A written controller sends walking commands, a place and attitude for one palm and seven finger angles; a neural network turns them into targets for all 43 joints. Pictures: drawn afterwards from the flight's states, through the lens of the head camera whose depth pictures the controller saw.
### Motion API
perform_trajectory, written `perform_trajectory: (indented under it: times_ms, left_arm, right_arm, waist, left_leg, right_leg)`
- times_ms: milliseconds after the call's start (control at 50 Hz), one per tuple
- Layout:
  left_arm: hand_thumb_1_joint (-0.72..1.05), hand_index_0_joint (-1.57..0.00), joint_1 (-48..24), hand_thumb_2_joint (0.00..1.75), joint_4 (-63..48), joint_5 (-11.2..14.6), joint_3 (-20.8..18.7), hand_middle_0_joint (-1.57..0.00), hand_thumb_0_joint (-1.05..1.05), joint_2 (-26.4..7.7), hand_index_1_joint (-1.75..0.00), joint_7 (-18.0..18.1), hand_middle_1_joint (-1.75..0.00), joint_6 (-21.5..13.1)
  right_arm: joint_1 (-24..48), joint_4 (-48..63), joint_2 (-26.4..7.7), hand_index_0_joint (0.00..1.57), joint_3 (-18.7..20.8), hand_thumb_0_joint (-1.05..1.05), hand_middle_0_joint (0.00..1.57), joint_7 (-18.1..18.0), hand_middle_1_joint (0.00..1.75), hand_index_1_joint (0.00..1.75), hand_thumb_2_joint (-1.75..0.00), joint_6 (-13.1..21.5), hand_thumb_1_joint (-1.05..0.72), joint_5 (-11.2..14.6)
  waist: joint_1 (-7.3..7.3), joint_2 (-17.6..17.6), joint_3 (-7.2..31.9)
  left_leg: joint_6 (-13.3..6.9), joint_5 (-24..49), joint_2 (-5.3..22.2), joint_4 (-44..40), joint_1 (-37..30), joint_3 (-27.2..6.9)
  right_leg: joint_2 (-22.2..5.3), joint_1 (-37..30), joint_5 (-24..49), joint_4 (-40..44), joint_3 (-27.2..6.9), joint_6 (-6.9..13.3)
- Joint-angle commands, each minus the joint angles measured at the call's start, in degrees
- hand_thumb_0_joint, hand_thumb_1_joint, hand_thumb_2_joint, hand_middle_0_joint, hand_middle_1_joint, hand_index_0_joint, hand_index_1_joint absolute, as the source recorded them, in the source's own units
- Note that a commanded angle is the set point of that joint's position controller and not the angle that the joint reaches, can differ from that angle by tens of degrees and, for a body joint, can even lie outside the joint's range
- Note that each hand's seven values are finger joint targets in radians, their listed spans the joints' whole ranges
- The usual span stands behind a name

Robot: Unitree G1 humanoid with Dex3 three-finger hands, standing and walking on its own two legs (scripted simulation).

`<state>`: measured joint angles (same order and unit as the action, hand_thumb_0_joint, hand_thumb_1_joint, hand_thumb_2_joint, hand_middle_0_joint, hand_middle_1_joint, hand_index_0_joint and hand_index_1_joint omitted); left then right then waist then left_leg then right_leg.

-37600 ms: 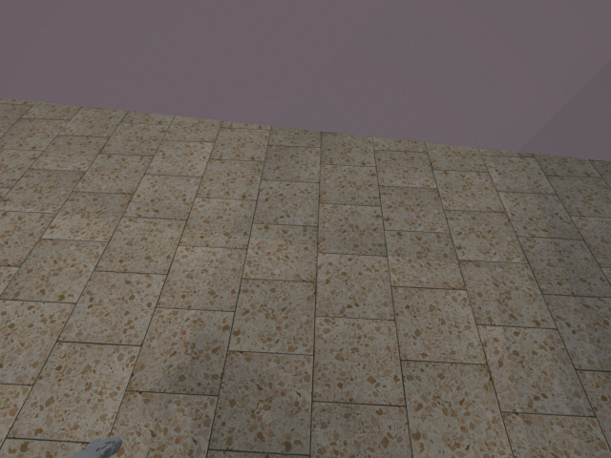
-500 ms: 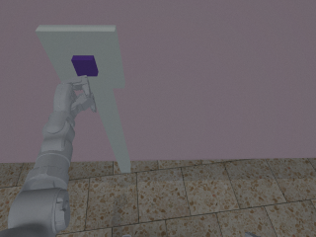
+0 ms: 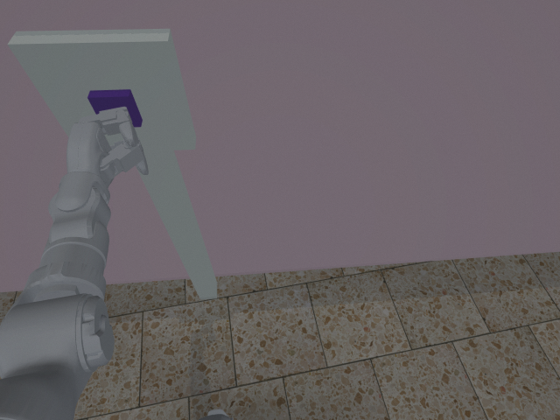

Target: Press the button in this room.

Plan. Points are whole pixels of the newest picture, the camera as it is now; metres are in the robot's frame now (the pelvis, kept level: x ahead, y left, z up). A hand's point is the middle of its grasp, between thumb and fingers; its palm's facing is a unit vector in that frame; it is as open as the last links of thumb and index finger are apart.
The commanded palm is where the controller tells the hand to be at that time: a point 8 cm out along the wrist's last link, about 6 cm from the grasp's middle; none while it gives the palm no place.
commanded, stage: press the button with the knuckle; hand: left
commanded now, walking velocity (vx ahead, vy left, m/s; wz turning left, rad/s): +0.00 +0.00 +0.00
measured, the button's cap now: (117, 106) +0.53 +0.21 +0.14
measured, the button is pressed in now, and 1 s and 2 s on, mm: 4 13 0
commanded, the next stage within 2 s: hold the button down briefly in 0.42 s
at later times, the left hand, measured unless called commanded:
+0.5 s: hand (136, 144) +0.48 +0.19 +0.11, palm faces +0.05 -1.00 -0.04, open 2.8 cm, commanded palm +0.49 +0.23 +0.11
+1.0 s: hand (135, 144) +0.48 +0.19 +0.11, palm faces +0.03 -1.00 -0.02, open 2.9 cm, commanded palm +0.47 +0.23 +0.11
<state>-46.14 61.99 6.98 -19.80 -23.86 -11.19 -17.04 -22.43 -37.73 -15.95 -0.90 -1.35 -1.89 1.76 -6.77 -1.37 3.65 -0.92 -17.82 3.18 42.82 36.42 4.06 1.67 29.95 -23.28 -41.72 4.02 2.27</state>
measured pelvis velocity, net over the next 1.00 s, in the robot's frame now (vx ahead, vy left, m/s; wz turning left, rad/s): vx -0.04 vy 0.01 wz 0.01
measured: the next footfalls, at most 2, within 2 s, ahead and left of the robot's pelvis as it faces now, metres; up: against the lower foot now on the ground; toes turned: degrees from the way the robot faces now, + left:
none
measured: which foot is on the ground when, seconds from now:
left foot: down 0.00-1.00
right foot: down 0.00-1.00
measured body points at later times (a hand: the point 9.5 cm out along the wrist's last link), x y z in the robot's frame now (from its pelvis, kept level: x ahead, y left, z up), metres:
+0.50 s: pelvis -0.02 +0.00 -0.01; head +0.07 +0.01 +0.43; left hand +0.47 +0.24 +0.12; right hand -0.01 -0.27 -0.13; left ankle +0.03 +0.11 -0.71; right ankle -0.03 -0.09 -0.71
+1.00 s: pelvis -0.04 +0.01 -0.02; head +0.06 +0.02 +0.42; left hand +0.48 +0.24 +0.12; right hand -0.05 -0.27 -0.12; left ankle +0.03 +0.11 -0.71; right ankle -0.03 -0.09 -0.71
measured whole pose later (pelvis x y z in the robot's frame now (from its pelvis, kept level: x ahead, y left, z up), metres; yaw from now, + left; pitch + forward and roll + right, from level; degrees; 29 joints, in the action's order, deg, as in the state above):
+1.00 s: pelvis -0.04 +0.01 -0.02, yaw +1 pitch +15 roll -3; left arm -61.2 75.2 4.2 -18.9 -30.8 -11.0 -16.9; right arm -24.9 -39.2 -17.1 -2.6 -1.4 3.8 0.4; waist -10.4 -1.7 3.4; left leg -1.4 -16.5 3.7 49.0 47.8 1.4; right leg 2.2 40.0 -22.1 -46.8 6.4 2.3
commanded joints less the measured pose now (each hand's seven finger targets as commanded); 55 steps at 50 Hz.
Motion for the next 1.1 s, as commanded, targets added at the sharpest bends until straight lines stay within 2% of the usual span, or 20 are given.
perform_trajectory:
  times_ms: [0, 60, 100, 160, 340, 380, 400, 460, 520, 580, 640, 660, 700, 720, 820, 940, 960, 1020, 1060, 1080]
  left_arm:
    - [0.90, -1.30, -32.00, 0.90, -11.32, 0.74, -2.39, -1.30, 0.00, -15.72, -1.50, 0.86, -1.50, -3.66]
    - [0.90, -1.30, -34.90, 0.90, -9.73, 0.65, 0.39, -1.30, 0.00, -12.94, -1.50, 0.78, -1.50, -3.67]
    - [0.90, -1.30, -36.40, 0.90, -9.98, 0.61, -0.01, -1.30, 0.00, -13.36, -1.50, 1.01, -1.50, -4.19]
    - [0.90, -1.30, -38.90, 0.90, -8.73, 0.16, 0.64, -1.30, 0.00, -13.14, -1.50, 1.45, -1.50, -4.35]
    - [0.90, -1.30, -44.24, 0.90, -5.49, -0.65, -0.88, -1.30, 0.00, -16.59, -1.50, 2.25, -1.50, -4.85]
    - [0.90, -1.30, -46.52, 0.90, -4.73, -0.77, 1.24, -1.30, 0.00, -14.19, -1.50, 2.30, -1.50, -4.86]
    - [0.90, -1.30, -47.17, 0.90, -4.25, -0.88, 0.43, -1.30, 0.00, -16.06, -1.50, 2.49, -1.50, -4.99]
    - [0.90, -1.30, -48.50, 0.90, -3.37, -0.88, 1.37, -1.30, 0.00, -15.78, -1.50, 2.51, -1.50, -4.70]
    - [0.90, -1.30, -48.57, 0.90, -1.07, -0.64, 0.38, -1.30, 0.00, -18.04, -1.50, 2.26, -1.50, -4.08]
    - [0.90, -1.30, -49.80, 0.90, -2.08, -0.42, -0.85, -1.30, 0.00, -20.08, -1.50, 1.84, -1.50, -4.18]
    - [0.90, -1.30, -49.54, 0.90, -0.39, -0.49, 1.68, -1.30, 0.00, -17.49, -1.50, 1.59, -1.50, -3.51]
    - [0.90, -1.30, -49.75, 0.90, -0.42, -0.37, 0.53, -1.30, 0.00, -18.67, -1.50, 1.87, -1.50, -3.46]
    - [0.90, -1.30, -50.04, 0.90, -0.71, -0.14, 1.39, -1.30, 0.00, -17.58, -1.50, 2.13, -1.50, -3.36]
    - [0.90, -1.30, -50.68, 0.90, -1.36, -0.34, 0.42, -1.30, 0.00, -19.22, -1.50, 2.30, -1.50, -3.42]
    - [0.90, -1.30, -50.35, 0.90, -0.49, -0.95, 0.71, -1.30, 0.00, -18.97, -1.50, 2.57, -1.50, -2.99]
    - [0.90, -1.30, -46.98, 0.90, 1.20, -1.34, -2.26, -1.30, 0.00, -22.06, -1.50, 2.35, -1.50, -2.31]
    - [0.90, -1.30, -47.26, 0.90, 0.08, -1.39, -1.19, -1.30, 0.00, -20.97, -1.50, 2.16, -1.50, -2.34]
    - [0.90, -1.30, -43.37, 0.90, -1.71, -1.24, -3.40, -1.30, 0.00, -21.68, -1.50, 2.11, -1.50, -2.91]
    - [0.90, -1.30, -41.43, 0.90, -2.86, -0.82, -0.70, -1.30, 0.00, -17.55, -1.50, 1.71, -1.50, -2.87]
    - [0.90, -1.30, -40.64, 0.90, -3.65, -0.61, -1.94, -1.30, 0.00, -18.03, -1.50, 1.87, -1.50, -3.25]
  right_arm:
    - [-5.24, 3.65, -9.10, 0.20, 3.26, 0.00, 0.20, -0.78, 0.30, 0.30, -0.90, 1.64, -0.90, -0.26]
    - [-5.38, 3.13, -9.00, 0.20, 2.99, 0.00, 0.20, -0.70, 0.30, 0.30, -0.90, 1.91, -0.90, -0.35]
    - [-5.70, 2.94, -9.15, 0.20, 3.06, 0.00, 0.20, -0.56, 0.30, 0.30, -0.90, 2.15, -0.90, -0.53]
    - [-6.05, 2.44, -9.25, 0.20, 2.99, 0.00, 0.20, -0.47, 0.30, 0.30, -0.90, 2.37, -0.90, -0.63]
    - [-7.67, 1.50, -10.03, 0.20, 2.73, 0.00, 0.20, -0.42, 0.30, 0.30, -0.90, 3.20, -0.90, -1.06]
    - [-7.76, 1.24, -9.87, 0.20, 2.56, 0.00, 0.20, -0.41, 0.30, 0.30, -0.90, 3.58, -0.90, -1.10]
    - [-8.01, 0.89, -10.24, 0.20, 2.58, 0.00, 0.20, -0.57, 0.30, 0.30, -0.90, 3.75, -0.90, -1.06]
    - [-8.46, 0.70, -10.34, 0.20, 2.25, 0.00, 0.20, -0.67, 0.30, 0.30, -0.90, 4.52, -0.90, -1.09]
    - [-8.96, 0.41, -10.91, 0.20, 1.96, 0.00, 0.20, -1.07, 0.30, 0.30, -0.90, 5.06, -0.90, -0.93]
    - [-9.48, 0.46, -11.09, 0.20, 1.91, 0.00, 0.20, -1.24, 0.30, 0.30, -0.90, 5.77, -0.90, -1.01]
    - [-9.64, 0.45, -10.96, 0.20, 1.70, 0.00, 0.20, -1.27, 0.30, 0.30, -0.90, 6.16, -0.90, -0.94]
    - [-9.75, 0.28, -11.26, 0.20, 1.85, 0.00, 0.20, -1.38, 0.30, 0.30, -0.90, 6.35, -0.90, -1.08]
    - [-9.90, 0.50, -11.29, 0.20, 1.77, 0.00, 0.20, -1.28, 0.30, 0.30, -0.90, 6.70, -0.90, -1.04]
    - [-10.15, 0.27, -11.45, 0.20, 1.83, 0.00, 0.20, -1.35, 0.30, 0.30, -0.90, 6.82, -0.90, -1.14]
    - [-10.47, 0.45, -11.39, 0.20, 1.75, 0.00, 0.20, -1.14, 0.30, 0.30, -0.90, 7.26, -0.90, -1.26]
    - [-10.47, 1.61, -11.34, 0.20, 1.74, 0.00, 0.20, -0.79, 0.30, 0.30, -0.90, 6.79, -0.90, -1.42]
    - [-10.22, 1.90, -11.19, 0.20, 1.84, 0.00, 0.20, -0.74, 0.30, 0.30, -0.90, 6.71, -0.90, -1.39]
    - [-10.00, 2.87, -10.97, 0.20, 2.12, 0.00, 0.20, -0.37, 0.30, 0.30, -0.90, 6.30, -0.90, -1.53]
    - [-9.20, 3.58, -10.49, 0.20, 2.19, 0.00, 0.20, -0.23, 0.30, 0.30, -0.90, 6.00, -0.90, -1.34]
    - [-9.14, 3.68, -10.48, 0.20, 2.32, 0.00, 0.20, -0.16, 0.30, 0.30, -0.90, 5.92, -0.90, -1.43]
  waist:
    - [-1.82, -1.76, 21.44]
    - [-3.36, -2.73, 19.78]
    - [-3.15, -4.01, 22.21]
    - [-3.90, -4.28, 21.09]
    - [-5.09, -3.72, 22.24]
    - [-6.25, -4.24, 20.62]
    - [-6.27, -4.17, 20.95]
    - [-6.79, -5.33, 20.54]
    - [-7.20, -3.56, 19.43]
    - [-6.99, -4.10, 21.53]
    - [-7.62, -5.07, 19.21]
    - [-7.67, -4.69, 18.86]
    - [-7.84, -4.97, 19.93]
    - [-7.67, -5.60, 20.51]
    - [-7.69, -5.23, 20.40]
    - [-6.20, -4.26, 20.05]
    - [-6.62, -4.41, 20.09]
    - [-4.37, -5.88, 22.95]
    - [-4.59, -5.07, 21.42]
    - [-4.00, -5.01, 21.65]
  left_leg:
    - [-2.17, 13.65, -2.56, -1.37, -18.84, -4.91]
    - [-2.04, 12.34, -2.40, -1.13, -19.00, -5.28]
    - [-1.93, 13.11, -2.40, -0.68, -20.16, -5.60]
    - [-1.77, 12.11, -2.23, -0.37, -19.74, -6.14]
    - [-1.76, 8.62, -1.97, 0.34, -17.57, -7.13]
    - [-1.80, 6.76, -1.86, 0.28, -17.54, -7.50]
    - [-1.78, 5.96, -1.68, 0.22, -16.96, -7.57]
    - [-1.77, 3.60, -1.68, 0.09, -15.94, -7.69]
    - [-1.98, 0.92, -1.49, 0.01, -13.35, -7.64]
    - [-2.13, 1.00, -1.56, 0.44, -12.46, -7.53]
    - [-1.85, -1.26, -1.38, -0.03, -12.00, -7.71]
    - [-1.89, -1.84, -1.20, -0.13, -11.96, -7.92]
    - [-1.96, -2.48, -1.32, -0.12, -11.92, -7.88]
    - [-1.92, -2.60, -1.14, -0.07, -12.15, -8.02]
    - [-1.92, -3.03, -1.30, 0.09, -11.45, -8.02]
    - [-1.92, -2.60, -1.60, 0.62, -8.73, -7.58]
    - [-2.00, -2.16, -1.57, 0.72, -8.97, -7.39]
    - [-1.69, 0.54, -1.60, 0.76, -11.84, -7.52]
    - [-1.68, 0.91, -1.50, 0.33, -12.53, -7.31]
    - [-1.71, 1.66, -1.46, 0.26, -13.46, -7.49]
  right_leg:
    - [0.88, 0.31, 20.88, 5.82, -4.28, -2.06]
    - [0.98, 3.37, 18.39, 5.92, -3.85, -2.01]
    - [1.07, 3.54, 18.47, 5.38, -3.94, -1.88]
    - [1.20, 5.65, 16.59, 5.13, -3.54, -1.84]
    - [1.35, 7.58, 12.27, 4.90, -3.68, -1.91]
    - [1.48, 9.78, 9.95, 5.10, -3.48, -1.80]
    - [1.43, 9.78, 9.17, 5.16, -3.65, -1.98]
    - [1.44, 10.80, 6.90, 5.36, -3.79, -2.04]
    - [1.34, 10.86, 4.81, 5.72, -4.02, -2.26]
    - [1.27, 9.42, 4.94, 5.44, -4.44, -2.24]
    - [1.31, 11.79, 2.87, 5.50, -3.86, -2.26]
    - [1.30, 12.28, 2.40, 5.55, -3.80, -2.29]
    - [1.26, 12.40, 1.74, 5.58, -3.98, -2.34]
    - [1.22, 12.48, 1.64, 5.37, -3.94, -2.30]
    - [1.32, 12.52, 1.24, 5.19, -3.81, -2.23]
    - [1.35, 10.48, 1.46, 5.03, -4.14, -2.01]
    - [1.33, 10.55, 1.94, 4.99, -4.17, -2.11]
    - [1.53, 9.60, 3.68, 4.26, -3.55, -1.63]
    - [1.67, 10.14, 4.12, 4.44, -3.14, -1.70]
    - [1.74, 10.01, 4.63, 4.26, -2.90, -1.53]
